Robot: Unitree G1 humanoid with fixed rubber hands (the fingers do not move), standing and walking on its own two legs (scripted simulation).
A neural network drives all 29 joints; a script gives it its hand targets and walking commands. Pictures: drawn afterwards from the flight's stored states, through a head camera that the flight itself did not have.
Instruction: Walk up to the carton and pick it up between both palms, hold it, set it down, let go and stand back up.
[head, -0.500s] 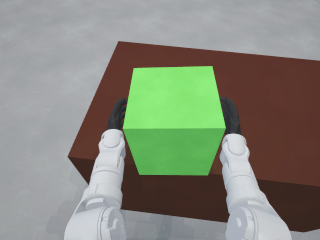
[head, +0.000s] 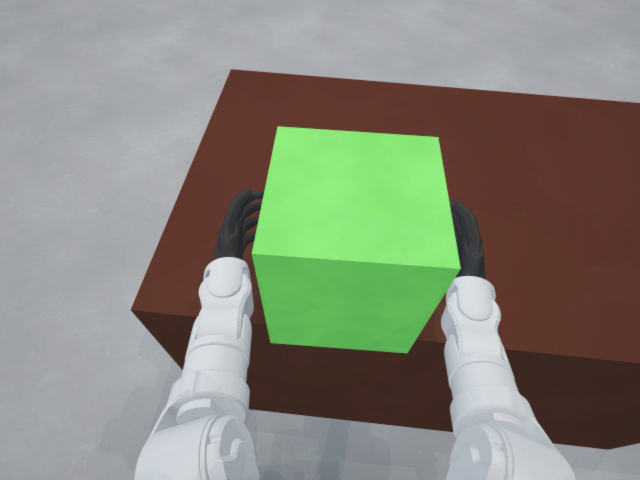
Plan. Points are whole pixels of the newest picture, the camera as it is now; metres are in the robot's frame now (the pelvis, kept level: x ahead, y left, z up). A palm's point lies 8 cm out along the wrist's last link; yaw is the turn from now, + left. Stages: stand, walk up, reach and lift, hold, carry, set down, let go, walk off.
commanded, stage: set down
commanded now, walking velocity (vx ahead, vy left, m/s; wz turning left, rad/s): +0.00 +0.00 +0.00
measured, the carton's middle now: (347, 248) +0.42 +0.00 +0.01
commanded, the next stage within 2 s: none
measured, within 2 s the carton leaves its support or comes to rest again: neither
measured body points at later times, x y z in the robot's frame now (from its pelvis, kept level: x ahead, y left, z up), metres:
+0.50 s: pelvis +0.00 +0.00 +0.00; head +0.07 +0.02 +0.44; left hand +0.40 +0.15 +0.04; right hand +0.40 -0.15 +0.04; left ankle +0.02 +0.14 -0.75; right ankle -0.02 -0.12 -0.75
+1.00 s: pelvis -0.01 +0.01 -0.02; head +0.08 +0.00 +0.42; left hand +0.43 +0.18 +0.01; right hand +0.44 -0.17 +0.02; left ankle +0.02 +0.14 -0.75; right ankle -0.02 -0.12 -0.75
